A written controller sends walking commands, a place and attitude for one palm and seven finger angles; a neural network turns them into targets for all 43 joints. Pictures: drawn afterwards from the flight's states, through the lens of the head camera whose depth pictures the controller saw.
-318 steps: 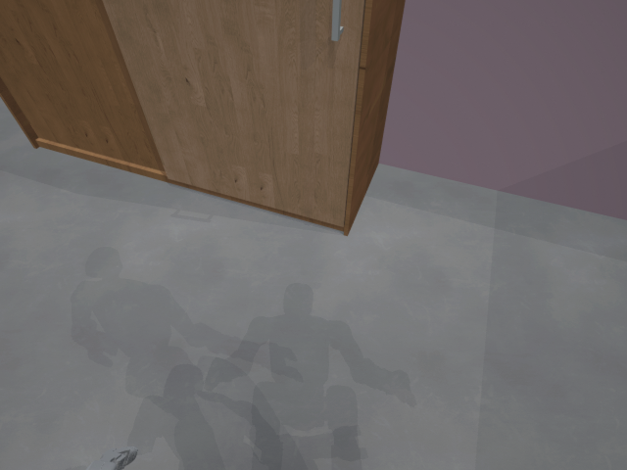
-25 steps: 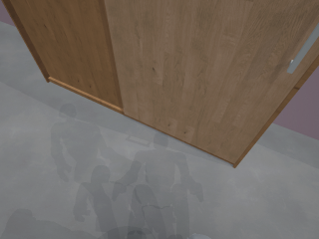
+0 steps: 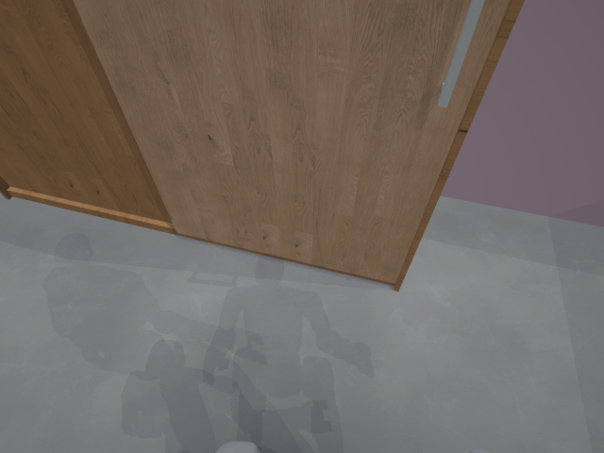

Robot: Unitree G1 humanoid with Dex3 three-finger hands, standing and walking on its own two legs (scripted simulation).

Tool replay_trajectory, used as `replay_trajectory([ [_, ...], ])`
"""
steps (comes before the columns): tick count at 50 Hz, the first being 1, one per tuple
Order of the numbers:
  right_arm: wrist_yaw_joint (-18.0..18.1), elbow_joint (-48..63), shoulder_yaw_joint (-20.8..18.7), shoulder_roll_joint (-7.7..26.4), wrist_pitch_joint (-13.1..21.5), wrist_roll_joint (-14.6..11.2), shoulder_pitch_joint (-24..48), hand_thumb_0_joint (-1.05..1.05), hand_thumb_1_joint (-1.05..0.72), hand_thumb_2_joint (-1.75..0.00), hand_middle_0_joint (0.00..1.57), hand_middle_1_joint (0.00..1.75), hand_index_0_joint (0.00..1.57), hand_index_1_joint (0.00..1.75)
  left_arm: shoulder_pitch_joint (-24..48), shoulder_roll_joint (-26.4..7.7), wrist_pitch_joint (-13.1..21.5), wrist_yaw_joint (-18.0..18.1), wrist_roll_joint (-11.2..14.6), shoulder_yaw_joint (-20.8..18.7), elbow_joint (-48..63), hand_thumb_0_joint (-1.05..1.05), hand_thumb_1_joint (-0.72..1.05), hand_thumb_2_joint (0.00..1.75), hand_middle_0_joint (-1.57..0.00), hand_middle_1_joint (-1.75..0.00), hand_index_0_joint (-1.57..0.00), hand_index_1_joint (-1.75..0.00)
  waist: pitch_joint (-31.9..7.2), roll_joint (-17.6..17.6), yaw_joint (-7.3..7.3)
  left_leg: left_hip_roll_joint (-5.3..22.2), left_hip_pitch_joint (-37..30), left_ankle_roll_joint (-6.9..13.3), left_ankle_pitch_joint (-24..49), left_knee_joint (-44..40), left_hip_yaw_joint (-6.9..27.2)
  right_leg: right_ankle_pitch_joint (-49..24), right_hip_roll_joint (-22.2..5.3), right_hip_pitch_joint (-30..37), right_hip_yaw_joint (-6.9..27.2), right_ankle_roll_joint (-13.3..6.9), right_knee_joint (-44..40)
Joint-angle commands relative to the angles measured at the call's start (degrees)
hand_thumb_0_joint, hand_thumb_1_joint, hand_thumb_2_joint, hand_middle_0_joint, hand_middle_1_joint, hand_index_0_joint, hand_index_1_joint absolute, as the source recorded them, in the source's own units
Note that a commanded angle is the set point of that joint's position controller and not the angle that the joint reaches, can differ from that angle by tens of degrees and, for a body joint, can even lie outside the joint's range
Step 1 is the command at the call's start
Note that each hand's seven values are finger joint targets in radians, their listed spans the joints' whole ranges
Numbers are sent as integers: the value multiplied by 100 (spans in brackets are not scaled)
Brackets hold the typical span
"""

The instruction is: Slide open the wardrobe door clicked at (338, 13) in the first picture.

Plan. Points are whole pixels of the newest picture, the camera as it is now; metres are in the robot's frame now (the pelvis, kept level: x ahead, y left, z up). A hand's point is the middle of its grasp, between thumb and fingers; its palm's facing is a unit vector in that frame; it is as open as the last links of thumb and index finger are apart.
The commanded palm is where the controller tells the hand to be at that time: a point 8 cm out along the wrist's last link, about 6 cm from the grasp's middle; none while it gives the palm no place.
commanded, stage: turn to face it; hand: right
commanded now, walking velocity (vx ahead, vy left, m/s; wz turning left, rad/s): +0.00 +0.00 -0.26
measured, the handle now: (466, 28) +0.75 -0.22 +0.19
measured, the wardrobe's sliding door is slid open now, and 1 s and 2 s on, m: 0.00 0.00 0.00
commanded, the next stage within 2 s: take the last steps up to it in 0.10 s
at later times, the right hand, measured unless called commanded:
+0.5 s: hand out of the picture -0.06 -0.16 -0.17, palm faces +0.23 +0.95 -0.20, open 7.4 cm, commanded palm none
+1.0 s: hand (427, 418) +0.21 -0.18 -0.18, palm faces +0.11 +0.97 -0.22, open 7.4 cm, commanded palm none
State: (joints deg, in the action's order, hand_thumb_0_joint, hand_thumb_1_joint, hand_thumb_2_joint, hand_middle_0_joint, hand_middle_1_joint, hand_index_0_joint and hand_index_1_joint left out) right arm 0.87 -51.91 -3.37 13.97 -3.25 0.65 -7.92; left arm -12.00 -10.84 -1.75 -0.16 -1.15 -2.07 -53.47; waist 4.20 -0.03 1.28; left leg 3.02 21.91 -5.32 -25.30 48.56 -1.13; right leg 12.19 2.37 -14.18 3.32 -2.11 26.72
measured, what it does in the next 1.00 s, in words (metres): walks ahead: left foot, then right foot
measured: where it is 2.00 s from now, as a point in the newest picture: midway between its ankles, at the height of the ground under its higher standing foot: (303, 417)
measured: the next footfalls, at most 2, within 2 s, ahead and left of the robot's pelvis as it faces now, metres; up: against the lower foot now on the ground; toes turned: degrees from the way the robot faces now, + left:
left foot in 0.10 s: +0.04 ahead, +0.13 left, +0.00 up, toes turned +1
right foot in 0.54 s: +0.01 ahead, -0.12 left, +0.00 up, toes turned -14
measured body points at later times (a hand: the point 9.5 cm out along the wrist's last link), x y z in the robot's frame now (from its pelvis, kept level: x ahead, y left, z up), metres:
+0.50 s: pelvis +0.00 +0.01 +0.00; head +0.00 +0.01 +0.45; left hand +0.10 +0.25 -0.14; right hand -0.07 -0.21 -0.15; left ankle +0.00 +0.13 -0.74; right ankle -0.03 -0.12 -0.73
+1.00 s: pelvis +0.14 +0.03 -0.02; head +0.17 +0.04 +0.42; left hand +0.07 +0.25 -0.18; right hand +0.21 -0.23 -0.16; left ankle +0.23 +0.12 -0.74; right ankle -0.02 -0.11 -0.72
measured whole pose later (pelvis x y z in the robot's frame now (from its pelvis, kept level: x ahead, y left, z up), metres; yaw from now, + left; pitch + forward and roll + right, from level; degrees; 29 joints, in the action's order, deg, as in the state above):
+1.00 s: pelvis +0.14 +0.03 -0.02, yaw -7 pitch -1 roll -1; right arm -1.6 -57.7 -3.9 11.4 2.9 1.6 -7.7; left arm -24.6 -8.1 1.3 0.5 -1.0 -2.3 -66.4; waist 4.7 1.1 1.9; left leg 3.7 23.5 1.7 -10.9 36.6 -7.9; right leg 29.3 -6.0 -4.5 -4.6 1.6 40.8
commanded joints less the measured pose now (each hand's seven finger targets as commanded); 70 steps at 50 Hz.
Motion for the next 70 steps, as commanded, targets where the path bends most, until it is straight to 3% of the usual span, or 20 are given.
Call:
replay_trajectory([
  [1, 67, 347, -47, 338, 201, -48, -320, 0, -90, -90, 20, 30, 20, 30, -9, -1211, 53, 75, -28, -373, 314, 0, 90, 90, -20, -30, -20, -30, -689, 936, -73, -151, -556, 132, 367, -1106, -95, -2323, -1394, 362, 1495, -706, -439],
  [3, 98, 234, -75, 444, 298, -35, -731, 0, -90, -90, 20, 30, 20, 30, 68, -1066, 63, 56, 27, -351, 315, 0, 90, 90, -20, -30, -20, -30, -781, 552, -296, -19, -1579, 161, 1421, -2581, -54, -1663, -1091, -199, 1324, -367, 11],
  [5, 145, 228, -194, 1181, 396, 91, -820, 0, -90, -90, 20, 30, 20, 30, 0, -486, 80, 2, 90, -250, 467, 0, 90, 90, -20, -30, -20, -30, -631, -1591, -320, 2075, -2200, 1017, 2260, -3267, 1904, 1616, 124, -1694, -31, 358, 1681],
  [6, 131, 313, -208, 1185, 382, 45, -808, 0, -90, -90, 20, 30, 20, 30, 104, -768, -45, 29, 18, -352, 457, 0, 90, 90, -20, -30, -20, -30, -577, -1521, -395, 2383, -1309, 1430, 1917, -3436, 2047, 2125, -45, -1464, 207, 348, 2650],
  [10, 117, 371, -100, 642, 394, 50, -173, 0, -90, -90, 20, 30, 20, 30, -107, -651, -149, -54, -7, -348, 68, 0, 90, 90, -20, -30, -20, -30, -120, -738, -20, 1386, -837, 1223, 1899, -3249, 779, 1069, -274, -1462, -1, 441, 3962],
  [20, 5, -488, -102, 649, 565, 137, -1494, 0, -90, -90, 20, 30, 20, 30, 469, -362, 116, -136, -26, -179, 45, 0, 90, 90, -20, -30, -20, -30, -49, -1001, -533, 1464, -1495, 1330, 156, -3838, 914, 1181, -543, -1079, -709, 390, 1530],
  [24, -21, -734, -85, 564, 523, 61, -1329, 0, -90, -90, 20, 30, 20, 30, -296, -249, 281, -47, 4, -94, -318, 0, 90, 90, -20, -30, -20, -30, -275, -760, -144, 1037, -862, 1047, 170, -3232, 331, 419, -351, 600, -1130, 304, -200],
  [28, -93, -392, 61, 33, 475, 103, -578, 0, -90, -90, 20, 30, 20, 30, -1565, -1270, 342, 107, -53, -312, -722, 0, 90, 90, -20, -30, -20, -30, 118, 1576, 530, 96, 1616, 485, -695, 272, -487, 2044, -2668, 1636, 1821, -715, -1862],
  [34, -248, -737, -9, -80, 393, 98, -960, 0, -90, -90, 20, 30, 20, 30, -822, -654, 520, 184, 3, -147, -596, 0, 90, 90, -20, -30, -20, -30, 436, 771, -79, 455, 1311, 352, 938, 1033, -213, 327, -1884, 800, 203, -582, -1928],
  [43, -276, -340, -43, -112, 423, 48, 31, 0, -90, -90, 20, 30, 20, 30, -1175, -709, 524, 176, -69, -227, -861, 0, 90, 90, -20, -30, -20, -30, 524, 907, 46, 341, 672, 391, 1181, -897, -501, -876, -1985, 834, -273, -582, -1438],
  [46, -269, -602, -130, 52, 506, 67, -798, 0, -90, -90, 20, 30, 20, 30, -993, -779, 481, 170, -65, -244, -875, 0, 90, 90, -20, -30, -20, -30, 83, 544, -400, -26, -937, 533, 1409, -1603, -777, -1153, -1736, 430, -525, -340, -346],
  [47, -235, -843, -184, 318, 576, 88, -1575, 0, -90, -90, 20, 30, 20, 30, -1030, -688, 490, 132, -34, -232, -881, 0, 90, 90, -20, -30, -20, -30, -337, -40, -745, -13, -2058, 623, 1412, -1948, -600, -1225, -1354, 13, -782, -152, 829],
  [48, -155, -1072, -339, 898, 668, 137, -2360, 0, -90, -90, 20, 30, 20, 30, -1204, -300, 521, 75, 39, -166, -788, 0, 90, 90, -20, -30, -20, -30, -990, -1405, -1008, 1356, -3237, 1040, 1024, -2502, 1092, 275, -762, -1137, -1216, 93, 2663],
  [49, -107, -1106, -347, 1241, 655, 34, -2665, 0, -90, -90, 20, 30, 20, 30, -1012, -202, 500, 76, 84, -127, -519, 0, 90, 90, -20, -30, -20, -30, -1144, -1791, -966, 2302, -3320, 1517, 1110, -3319, 2772, 2261, -377, -1933, -813, 113, 4056],
  [50, -80, -998, -347, 1186, 653, 10, -2163, 0, -90, -90, 20, 30, 20, 30, -797, -283, 470, 70, 90, -168, -550, 0, 90, 90, -20, -30, -20, -30, -1052, -1499, -882, 2339, -2719, 1651, -14, -3641, 2947, 1956, -645, -2080, -300, 50, 4730],
  [52, -19, -687, -193, 614, 629, 16, -1104, 0, -90, -90, 20, 30, 20, 30, -491, -291, 429, 26, 0, -225, -559, 0, 90, 90, -20, -30, -20, -30, -325, -455, -484, 1964, -1473, 1486, -522, -3801, 1980, 944, -1054, -2034, -239, 74, 4755],
  [55, 2, -609, -23, 190, 698, 68, -664, 0, -90, -90, 20, 30, 20, 30, -967, -44, 266, -6, -59, -154, -730, 0, 90, 90, -20, -30, -20, -30, -181, -623, -21, 1430, -557, 1240, 684, -3892, 569, 498, -1111, -1372, -492, 266, 3892],
  [67, -6, -1017, -35, 282, 693, 39, -1175, 0, -90, -90, 20, 30, 20, 30, -330, -104, 474, -58, -7, -71, -470, 0, 90, 90, -20, -30, -20, -30, -197, -310, -40, 1106, -1095, 1151, 2121, -2883, -65, -317, -680, 77, -1100, 312, 256],
  [68, -1, -1012, -16, 157, 660, 27, -1208, 0, -90, -90, 20, 30, 20, 30, -717, -306, 521, -31, -21, -104, -599, 0, 90, 90, -20, -30, -20, -30, -343, 130, 115, 841, -738, 982, 2016, -2137, -282, -572, -789, 860, -897, 261, -107],
  [70, -30, -814, 71, -222, 626, 21, -1322, 0, -90, -90, 20, 30, 20, 30, -1529, -1148, 482, 61, -68, -274, -760, 0, 90, 90, -20, -30, -20, -30, -635, 1982, 315, -177, 780, 544, -951, 366, -880, -1097, -2638, 1892, 1421, -658, -1029],
])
